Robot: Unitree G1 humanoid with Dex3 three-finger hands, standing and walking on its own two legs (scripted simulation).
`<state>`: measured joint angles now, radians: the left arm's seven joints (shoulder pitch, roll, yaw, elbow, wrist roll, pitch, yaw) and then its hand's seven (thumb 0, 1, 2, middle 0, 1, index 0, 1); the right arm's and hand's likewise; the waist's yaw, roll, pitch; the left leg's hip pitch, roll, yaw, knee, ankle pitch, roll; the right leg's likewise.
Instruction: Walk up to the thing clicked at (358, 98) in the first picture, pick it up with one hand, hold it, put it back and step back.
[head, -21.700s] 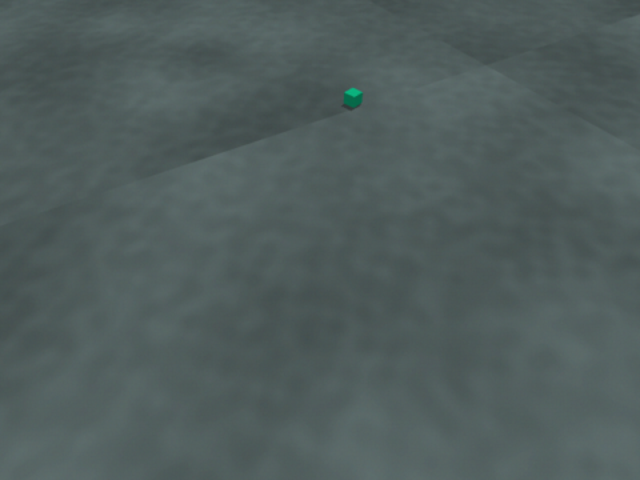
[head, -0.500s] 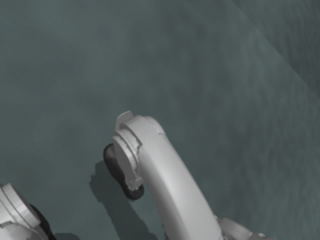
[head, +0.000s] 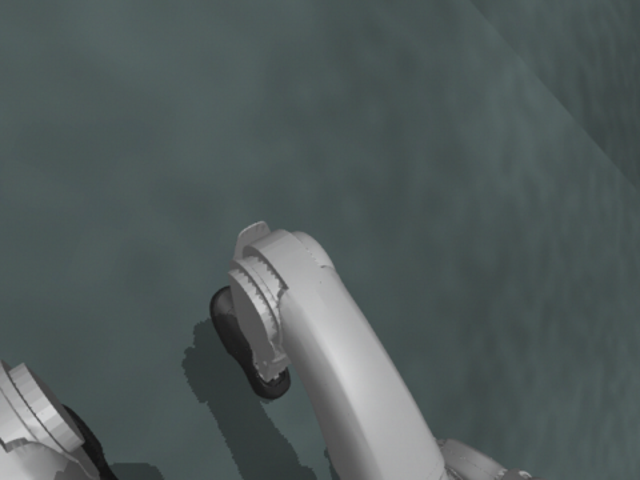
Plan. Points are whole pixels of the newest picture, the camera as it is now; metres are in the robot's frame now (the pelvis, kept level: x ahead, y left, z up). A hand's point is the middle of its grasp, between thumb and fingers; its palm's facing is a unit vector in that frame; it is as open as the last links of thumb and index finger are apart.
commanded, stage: settle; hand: left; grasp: from above
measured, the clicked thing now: out of the picture +0.44 +0.36 -0.30
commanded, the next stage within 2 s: lift in 0.64 s
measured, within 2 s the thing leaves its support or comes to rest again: leaves its support in 0.18 s
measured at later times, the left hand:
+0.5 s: hand out of the picture +0.44 +0.37 -0.19, palm faces -0.02 -0.45 -0.89, open 10.5 cm
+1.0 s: hand out of the picture +0.44 +0.36 -0.13, palm faces +0.00 -0.47 -0.88, open 10.4 cm
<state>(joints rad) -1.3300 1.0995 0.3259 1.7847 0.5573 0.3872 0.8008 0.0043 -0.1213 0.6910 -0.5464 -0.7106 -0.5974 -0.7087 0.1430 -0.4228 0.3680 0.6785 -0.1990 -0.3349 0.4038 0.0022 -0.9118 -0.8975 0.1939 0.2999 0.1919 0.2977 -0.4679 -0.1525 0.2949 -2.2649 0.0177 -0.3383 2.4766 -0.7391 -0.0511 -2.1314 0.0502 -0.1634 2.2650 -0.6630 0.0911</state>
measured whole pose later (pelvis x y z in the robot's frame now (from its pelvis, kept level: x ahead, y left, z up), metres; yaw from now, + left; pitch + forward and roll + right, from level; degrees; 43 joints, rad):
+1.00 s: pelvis +0.01 -0.01 +0.02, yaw +5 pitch +35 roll -9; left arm -1.28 0.80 0.39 1.63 0.62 0.56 0.63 0.02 -0.10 0.58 -0.64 -0.60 -0.73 -0.52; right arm 0.21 -0.35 0.11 0.89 -0.12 -0.29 0.35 0.00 -0.91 -0.90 0.19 0.30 0.19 0.30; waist -0.32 0.03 0.02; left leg -2.26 0.04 -0.21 2.35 -0.71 -0.05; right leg -2.19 0.03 -0.07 2.23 -0.66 0.06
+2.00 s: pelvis +0.05 -0.03 +0.31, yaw +13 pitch +22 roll -1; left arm -0.77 0.25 0.04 1.18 0.49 0.83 0.48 0.00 -0.08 0.56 -0.64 -0.58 -0.73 -0.48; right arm 0.18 -0.29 0.00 0.91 0.03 -0.20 0.06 0.01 -0.89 -0.89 0.20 0.30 0.20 0.30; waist -0.11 0.05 -0.20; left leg -1.16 0.08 -0.06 1.33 -0.54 -0.07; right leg -1.16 0.00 -0.03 1.32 -0.54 -0.01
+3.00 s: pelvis +0.09 +0.00 +0.41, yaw +14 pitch +9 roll +0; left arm -0.69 0.15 0.00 1.14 0.45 0.89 0.51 -0.01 -0.02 0.52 -0.59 -0.60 -0.67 -0.51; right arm 0.20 -0.28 -0.01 0.89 0.01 -0.15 0.12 0.01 -0.90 -0.89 0.20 0.30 0.20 0.30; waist -0.04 0.04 -0.10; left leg -0.55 0.05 0.00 0.78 -0.39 -0.04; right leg -0.55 -0.03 0.00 0.78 -0.39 0.02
